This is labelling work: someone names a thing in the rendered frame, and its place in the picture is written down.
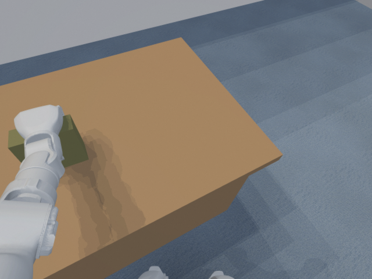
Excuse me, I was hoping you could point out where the table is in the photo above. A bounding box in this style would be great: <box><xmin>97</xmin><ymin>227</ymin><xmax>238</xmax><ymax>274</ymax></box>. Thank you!
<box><xmin>0</xmin><ymin>37</ymin><xmax>283</xmax><ymax>279</ymax></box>

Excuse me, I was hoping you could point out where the left robot upper arm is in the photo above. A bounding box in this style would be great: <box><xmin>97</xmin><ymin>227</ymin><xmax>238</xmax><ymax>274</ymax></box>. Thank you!
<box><xmin>0</xmin><ymin>200</ymin><xmax>59</xmax><ymax>279</ymax></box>

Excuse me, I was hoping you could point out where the robot left shin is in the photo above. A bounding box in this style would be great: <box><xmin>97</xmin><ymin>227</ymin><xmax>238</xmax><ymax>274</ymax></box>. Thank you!
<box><xmin>149</xmin><ymin>266</ymin><xmax>162</xmax><ymax>272</ymax></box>

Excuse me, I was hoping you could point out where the sponge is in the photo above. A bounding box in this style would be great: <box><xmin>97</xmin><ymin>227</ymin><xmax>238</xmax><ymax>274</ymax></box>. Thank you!
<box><xmin>8</xmin><ymin>115</ymin><xmax>89</xmax><ymax>168</ymax></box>

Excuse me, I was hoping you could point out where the robot left hand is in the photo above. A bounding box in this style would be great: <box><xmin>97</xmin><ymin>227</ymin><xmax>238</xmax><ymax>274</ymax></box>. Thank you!
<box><xmin>14</xmin><ymin>105</ymin><xmax>65</xmax><ymax>160</ymax></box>

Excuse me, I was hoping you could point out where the left robot forearm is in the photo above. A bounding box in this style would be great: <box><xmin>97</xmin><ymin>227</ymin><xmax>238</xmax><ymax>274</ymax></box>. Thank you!
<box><xmin>0</xmin><ymin>130</ymin><xmax>65</xmax><ymax>206</ymax></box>

